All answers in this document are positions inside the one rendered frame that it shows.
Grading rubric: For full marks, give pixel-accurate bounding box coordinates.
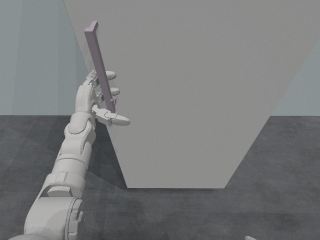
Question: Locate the left robot forearm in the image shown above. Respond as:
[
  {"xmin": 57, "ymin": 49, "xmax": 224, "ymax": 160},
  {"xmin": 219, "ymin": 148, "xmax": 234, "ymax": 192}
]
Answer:
[{"xmin": 23, "ymin": 112, "xmax": 96, "ymax": 235}]

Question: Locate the left robot upper arm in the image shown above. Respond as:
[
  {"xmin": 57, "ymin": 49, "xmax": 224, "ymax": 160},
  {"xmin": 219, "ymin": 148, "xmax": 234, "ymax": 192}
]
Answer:
[{"xmin": 8, "ymin": 197, "xmax": 85, "ymax": 240}]

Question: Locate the fridge door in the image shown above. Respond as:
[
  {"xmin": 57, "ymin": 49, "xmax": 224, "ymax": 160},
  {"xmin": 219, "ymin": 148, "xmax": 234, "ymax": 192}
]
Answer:
[{"xmin": 63, "ymin": 0, "xmax": 320, "ymax": 189}]

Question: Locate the handle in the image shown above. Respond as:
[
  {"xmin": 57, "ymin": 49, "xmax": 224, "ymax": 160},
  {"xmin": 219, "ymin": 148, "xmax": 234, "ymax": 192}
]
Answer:
[{"xmin": 84, "ymin": 21, "xmax": 116, "ymax": 114}]

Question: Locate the robot left hand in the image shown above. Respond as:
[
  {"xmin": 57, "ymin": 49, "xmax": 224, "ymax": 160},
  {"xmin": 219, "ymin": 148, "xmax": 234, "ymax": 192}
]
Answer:
[{"xmin": 75, "ymin": 70, "xmax": 130, "ymax": 127}]

